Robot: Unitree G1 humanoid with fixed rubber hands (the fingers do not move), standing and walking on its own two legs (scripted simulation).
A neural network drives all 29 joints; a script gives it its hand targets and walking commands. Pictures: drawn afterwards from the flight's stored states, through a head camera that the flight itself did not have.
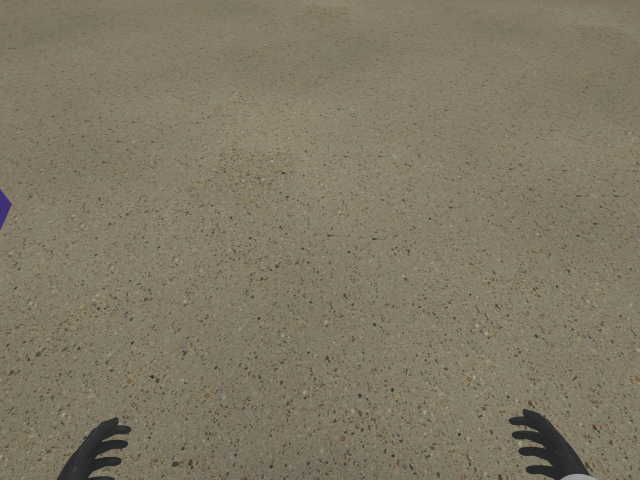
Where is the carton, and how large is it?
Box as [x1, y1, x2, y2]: [0, 190, 11, 229]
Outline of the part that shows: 0,190 0,229 11,204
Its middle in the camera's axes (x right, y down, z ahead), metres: -1.49 -0.11 +1.61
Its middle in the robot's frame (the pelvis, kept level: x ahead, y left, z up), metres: +1.25 +1.47 -0.67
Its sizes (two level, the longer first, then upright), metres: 0.228 0.204 0.157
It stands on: the floor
